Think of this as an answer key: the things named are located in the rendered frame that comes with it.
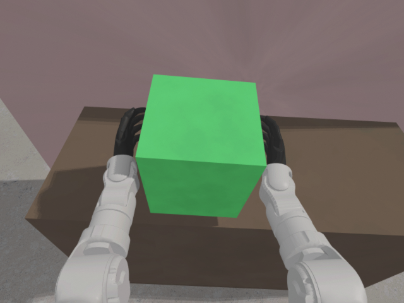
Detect carton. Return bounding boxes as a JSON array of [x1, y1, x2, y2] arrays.
[[135, 74, 267, 218]]

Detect robot right upper arm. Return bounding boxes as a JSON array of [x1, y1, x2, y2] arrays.
[[287, 259, 367, 303]]

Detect pedestal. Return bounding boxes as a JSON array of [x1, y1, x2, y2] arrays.
[[25, 107, 404, 290]]

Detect robot left upper arm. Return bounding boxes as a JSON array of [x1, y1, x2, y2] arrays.
[[52, 253, 130, 303]]

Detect right robot hand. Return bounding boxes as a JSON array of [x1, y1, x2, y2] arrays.
[[260, 115, 286, 165]]

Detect right robot forearm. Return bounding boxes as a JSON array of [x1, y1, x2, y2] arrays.
[[259, 163, 367, 301]]

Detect left robot hand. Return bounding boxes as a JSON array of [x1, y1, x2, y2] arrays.
[[114, 107, 146, 157]]

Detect left robot forearm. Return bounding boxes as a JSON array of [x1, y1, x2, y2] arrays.
[[54, 155, 140, 302]]

